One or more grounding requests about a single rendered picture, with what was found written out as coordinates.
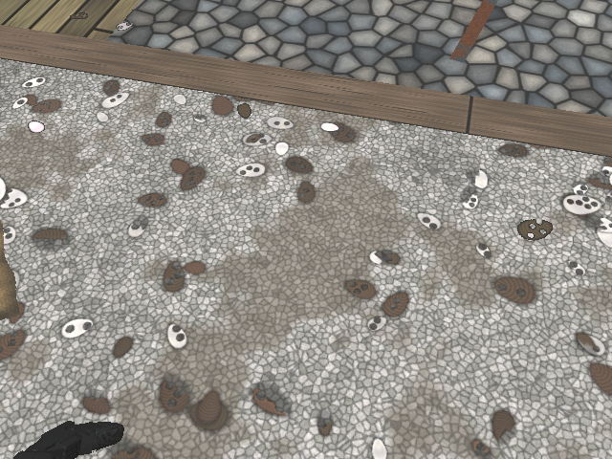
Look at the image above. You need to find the robot left hand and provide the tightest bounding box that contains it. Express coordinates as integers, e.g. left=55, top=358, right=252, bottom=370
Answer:
left=13, top=421, right=124, bottom=459

